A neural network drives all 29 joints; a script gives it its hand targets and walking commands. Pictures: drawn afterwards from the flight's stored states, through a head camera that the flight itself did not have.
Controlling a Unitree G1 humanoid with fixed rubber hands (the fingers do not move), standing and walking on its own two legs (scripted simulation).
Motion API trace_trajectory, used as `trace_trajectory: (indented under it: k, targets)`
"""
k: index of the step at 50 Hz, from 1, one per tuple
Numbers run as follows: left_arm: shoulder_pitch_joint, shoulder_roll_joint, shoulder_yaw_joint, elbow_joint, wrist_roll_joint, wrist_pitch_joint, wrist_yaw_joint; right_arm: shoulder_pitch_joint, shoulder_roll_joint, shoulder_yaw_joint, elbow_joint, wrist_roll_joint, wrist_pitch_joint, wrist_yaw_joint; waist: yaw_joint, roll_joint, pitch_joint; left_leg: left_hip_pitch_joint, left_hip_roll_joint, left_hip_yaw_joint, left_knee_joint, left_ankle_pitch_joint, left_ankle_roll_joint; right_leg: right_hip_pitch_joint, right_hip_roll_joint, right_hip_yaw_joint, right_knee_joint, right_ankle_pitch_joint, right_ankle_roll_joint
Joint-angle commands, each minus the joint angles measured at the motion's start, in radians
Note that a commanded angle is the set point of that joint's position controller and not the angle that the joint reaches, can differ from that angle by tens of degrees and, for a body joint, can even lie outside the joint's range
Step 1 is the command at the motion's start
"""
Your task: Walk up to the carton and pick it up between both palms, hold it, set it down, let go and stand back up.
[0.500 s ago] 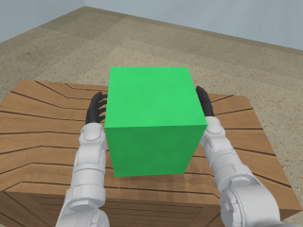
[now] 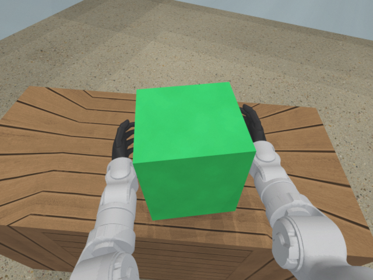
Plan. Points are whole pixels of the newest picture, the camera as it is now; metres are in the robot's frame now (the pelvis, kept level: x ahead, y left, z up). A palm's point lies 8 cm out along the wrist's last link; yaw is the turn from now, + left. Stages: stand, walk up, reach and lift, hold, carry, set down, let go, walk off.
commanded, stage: set down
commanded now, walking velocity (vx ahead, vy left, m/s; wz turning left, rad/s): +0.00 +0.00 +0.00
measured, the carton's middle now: (189, 154) +0.40 +0.05 +0.03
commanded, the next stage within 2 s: none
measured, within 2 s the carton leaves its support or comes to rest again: rests again in 1.28 s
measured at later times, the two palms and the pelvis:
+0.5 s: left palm (126, 163) +0.37 +0.19 +0.02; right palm (251, 144) +0.44 -0.10 +0.05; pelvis +0.01 +0.00 +0.00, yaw -1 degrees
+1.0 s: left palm (127, 168) +0.36 +0.19 +0.01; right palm (250, 147) +0.43 -0.10 +0.04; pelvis +0.00 +0.01 +0.00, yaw -1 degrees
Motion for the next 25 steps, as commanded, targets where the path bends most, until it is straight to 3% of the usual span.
trace_trajectory:
  k: [1, 2, 3, 7, 15, 20, 25]
  targets:
    - [-0.739, -0.56, -0.388, -0.164, -0.019, -0.116, -0.064, -0.622, 0.584, 0.243, -0.186, -0.051, -0.09, 0.121, -0.008, 0.014, -0.668, 0.348, -0.083, 0.096, 0.09, 0.367, 0.026, 0.122, 0.007, -0.081, 0.013, 0.386, 0.047]
    - [-0.73, -0.558, -0.375, -0.158, -0.011, -0.121, -0.061, -0.635, 0.591, 0.247, -0.195, -0.054, -0.095, 0.121, 0.008, 0.013, -0.684, 0.336, -0.082, 0.1, 0.092, 0.368, 0.027, 0.121, 0.005, -0.077, 0.015, 0.39, 0.047]
    - [-0.722, -0.552, -0.38, -0.158, -0.015, -0.134, -0.061, -0.618, 0.599, 0.26, -0.189, -0.053, -0.098, 0.119, 0.006, 0.002, -0.682, 0.331, -0.081, 0.102, 0.1, 0.39, 0.027, 0.143, 0.006, -0.072, 0.021, 0.433, 0.048]
    - [-0.719, -0.573, -0.39, -0.152, -0.012, -0.15, -0.049, -0.595, 0.593, 0.237, -0.167, -0.07, -0.106, 0.122, -0.003, 0.03, -0.692, 0.347, -0.078, 0.096, 0.109, 0.415, 0.019, 0.104, 0.012, -0.083, 0.015, 0.402, 0.035]
    - [-0.693, -0.575, -0.368, -0.111, -0.003, -0.184, -0.034, -0.594, 0.571, 0.194, -0.136, -0.103, -0.127, 0.13, 0.01, 0.017, -0.714, 0.343, -0.067, 0.097, 0.122, 0.449, 0.018, 0.062, 0.02, -0.089, 0.013, 0.378, 0.025]
    - [-0.674, -0.564, -0.356, -0.089, -0.001, -0.21, -0.03, -0.585, 0.581, 0.202, -0.115, -0.112, -0.138, 0.134, 0.021, 0.014, -0.725, 0.312, -0.067, 0.102, 0.13, 0.462, 0.02, 0.071, 0.016, -0.083, 0.026, 0.426, 0.027]
    - [-0.656, -0.566, -0.367, -0.07, -0.005, -0.244, -0.034, -0.565, 0.587, 0.204, -0.106, -0.119, -0.157, 0.126, 0.011, 0.013, -0.745, 0.278, -0.062, 0.098, 0.136, 0.46, 0.018, 0.078, 0.012, -0.079, 0.036, 0.471, 0.03]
